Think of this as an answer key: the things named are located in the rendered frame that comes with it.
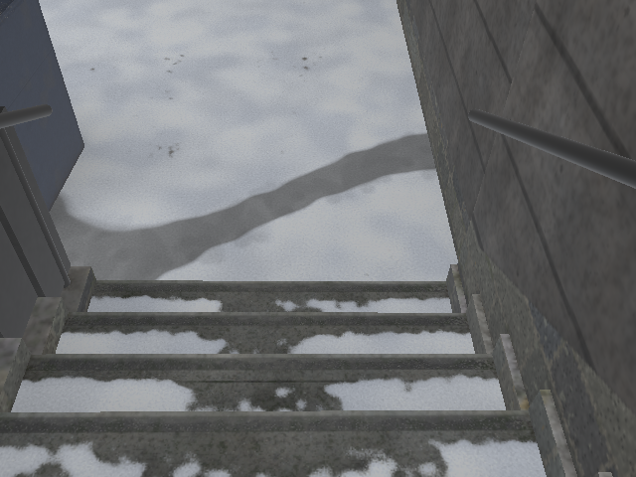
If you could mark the stairs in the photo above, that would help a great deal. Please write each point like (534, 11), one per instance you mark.
(193, 378)

